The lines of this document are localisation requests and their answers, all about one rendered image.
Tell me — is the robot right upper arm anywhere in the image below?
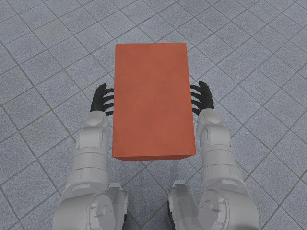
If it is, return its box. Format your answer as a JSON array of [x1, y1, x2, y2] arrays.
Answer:
[[198, 187, 259, 230]]

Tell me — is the right robot forearm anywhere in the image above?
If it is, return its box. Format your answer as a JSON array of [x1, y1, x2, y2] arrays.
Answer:
[[196, 108, 253, 200]]

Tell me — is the right robot hand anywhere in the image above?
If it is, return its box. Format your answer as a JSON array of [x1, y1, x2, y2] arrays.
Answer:
[[190, 81, 214, 116]]

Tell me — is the carton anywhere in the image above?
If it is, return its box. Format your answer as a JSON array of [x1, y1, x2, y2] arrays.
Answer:
[[112, 43, 196, 161]]

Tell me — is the robot thigh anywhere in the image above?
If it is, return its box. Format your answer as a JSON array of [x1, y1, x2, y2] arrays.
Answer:
[[167, 184, 204, 230], [105, 187, 128, 230]]

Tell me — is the robot right thigh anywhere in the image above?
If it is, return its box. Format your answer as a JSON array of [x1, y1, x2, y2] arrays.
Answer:
[[167, 184, 204, 230]]

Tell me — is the robot left upper arm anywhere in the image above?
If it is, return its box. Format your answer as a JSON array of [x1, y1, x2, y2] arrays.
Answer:
[[53, 192, 116, 230]]

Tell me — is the left robot forearm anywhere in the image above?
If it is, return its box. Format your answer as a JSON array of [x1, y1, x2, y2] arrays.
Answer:
[[58, 111, 111, 206]]

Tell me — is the robot left thigh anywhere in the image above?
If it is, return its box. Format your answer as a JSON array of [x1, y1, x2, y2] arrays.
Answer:
[[105, 187, 128, 230]]

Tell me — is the left robot hand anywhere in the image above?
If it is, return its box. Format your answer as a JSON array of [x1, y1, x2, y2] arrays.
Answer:
[[90, 83, 114, 116]]

